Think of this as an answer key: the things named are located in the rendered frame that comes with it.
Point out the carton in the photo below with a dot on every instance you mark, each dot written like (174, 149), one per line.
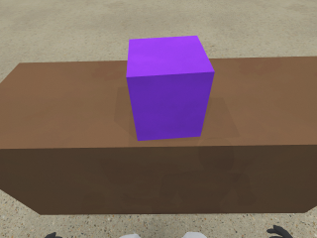
(169, 81)

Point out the right robot hand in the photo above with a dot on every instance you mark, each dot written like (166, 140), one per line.
(279, 231)

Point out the pedestal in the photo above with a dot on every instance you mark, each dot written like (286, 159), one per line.
(69, 146)

